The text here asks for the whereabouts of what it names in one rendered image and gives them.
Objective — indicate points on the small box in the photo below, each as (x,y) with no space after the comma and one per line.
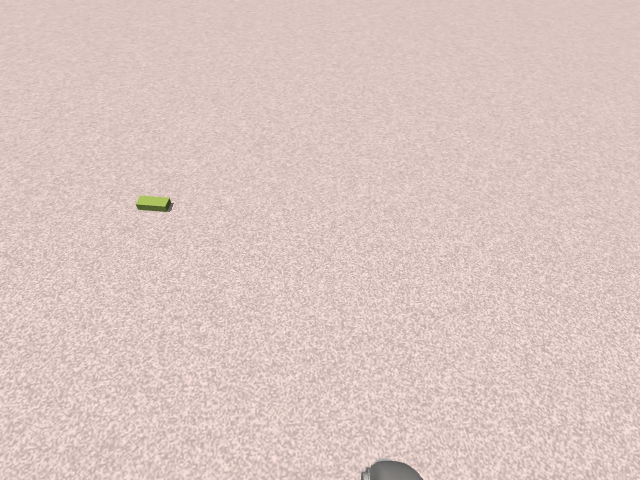
(152,203)

